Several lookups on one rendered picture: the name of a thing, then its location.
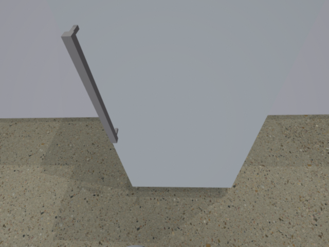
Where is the fridge door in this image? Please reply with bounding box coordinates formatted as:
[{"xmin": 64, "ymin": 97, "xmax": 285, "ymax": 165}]
[{"xmin": 47, "ymin": 0, "xmax": 325, "ymax": 188}]

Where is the handle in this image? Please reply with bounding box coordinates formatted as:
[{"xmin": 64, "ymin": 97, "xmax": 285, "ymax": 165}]
[{"xmin": 61, "ymin": 25, "xmax": 118, "ymax": 143}]

